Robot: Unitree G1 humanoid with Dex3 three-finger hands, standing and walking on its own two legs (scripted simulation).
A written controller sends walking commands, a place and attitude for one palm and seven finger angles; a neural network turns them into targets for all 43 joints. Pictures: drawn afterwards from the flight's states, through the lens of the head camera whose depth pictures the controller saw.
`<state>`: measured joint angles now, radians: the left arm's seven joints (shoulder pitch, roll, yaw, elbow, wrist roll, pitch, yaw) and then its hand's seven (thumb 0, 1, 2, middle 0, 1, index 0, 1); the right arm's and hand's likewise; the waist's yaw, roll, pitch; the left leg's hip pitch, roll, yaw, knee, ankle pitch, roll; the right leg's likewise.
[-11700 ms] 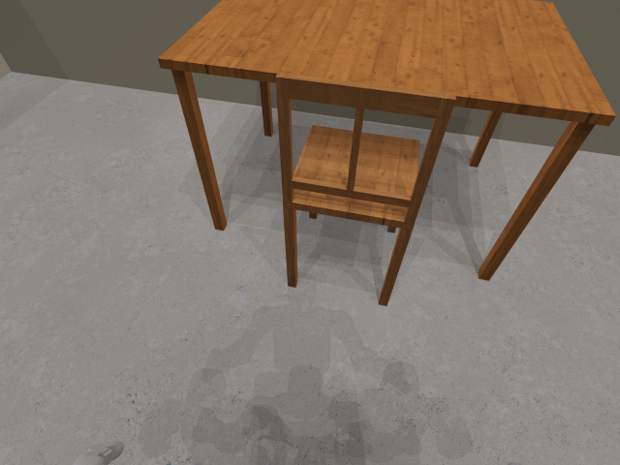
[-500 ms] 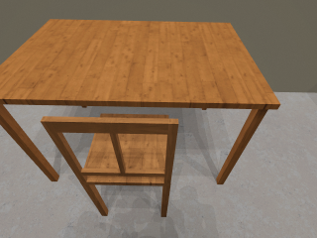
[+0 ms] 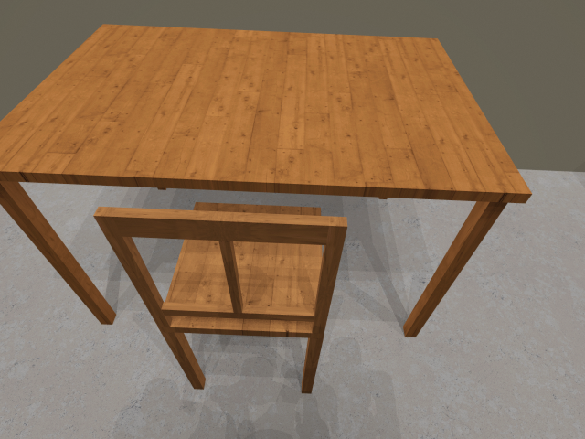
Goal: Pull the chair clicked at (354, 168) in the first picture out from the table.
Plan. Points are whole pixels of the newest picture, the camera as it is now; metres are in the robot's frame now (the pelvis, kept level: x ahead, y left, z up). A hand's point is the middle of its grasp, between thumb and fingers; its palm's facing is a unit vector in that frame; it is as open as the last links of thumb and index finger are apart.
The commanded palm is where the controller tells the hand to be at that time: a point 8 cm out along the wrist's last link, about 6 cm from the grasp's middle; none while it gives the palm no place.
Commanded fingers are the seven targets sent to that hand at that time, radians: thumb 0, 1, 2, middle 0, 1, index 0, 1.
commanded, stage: look again from close up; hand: left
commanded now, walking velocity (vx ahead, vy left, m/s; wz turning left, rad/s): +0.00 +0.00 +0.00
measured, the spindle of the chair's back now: (232, 277) +0.41 +0.13 -0.10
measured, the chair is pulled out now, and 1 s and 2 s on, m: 0.00 0.00 0.00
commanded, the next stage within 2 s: none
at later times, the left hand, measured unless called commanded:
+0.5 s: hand out of the picture +0.01 +0.17 -0.18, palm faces +0.01 -0.98 -0.17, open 7.4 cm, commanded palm none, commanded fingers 0.00 0.90 0.90 -0.20 -0.30 -0.20 -0.30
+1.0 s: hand out of the picture +0.00 +0.17 -0.18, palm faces +0.01 -0.99 -0.16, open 7.4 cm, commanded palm none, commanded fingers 0.00 0.90 0.90 -0.20 -0.30 -0.20 -0.30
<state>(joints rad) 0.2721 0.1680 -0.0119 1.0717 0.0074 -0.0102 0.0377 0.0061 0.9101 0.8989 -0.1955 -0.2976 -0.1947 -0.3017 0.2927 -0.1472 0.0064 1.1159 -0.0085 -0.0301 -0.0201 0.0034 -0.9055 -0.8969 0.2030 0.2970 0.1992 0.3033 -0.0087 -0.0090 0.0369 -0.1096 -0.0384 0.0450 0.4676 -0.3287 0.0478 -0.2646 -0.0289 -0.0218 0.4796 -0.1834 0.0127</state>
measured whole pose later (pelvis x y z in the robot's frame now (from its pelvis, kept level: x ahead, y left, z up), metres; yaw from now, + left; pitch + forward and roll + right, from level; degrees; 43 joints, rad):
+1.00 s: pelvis +0.01 +0.01 +0.00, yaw -1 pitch -2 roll +0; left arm 0.31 0.14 -0.02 1.11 0.01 -0.01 0.04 0.01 0.91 0.90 -0.19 -0.30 -0.19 -0.30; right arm 0.30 -0.11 0.01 1.18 0.00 -0.04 -0.03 0.00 -0.91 -0.90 0.20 0.30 0.20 0.30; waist 0.00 -0.02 0.03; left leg -0.06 -0.04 0.06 0.43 -0.33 0.05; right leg -0.23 -0.03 -0.01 0.45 -0.18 0.02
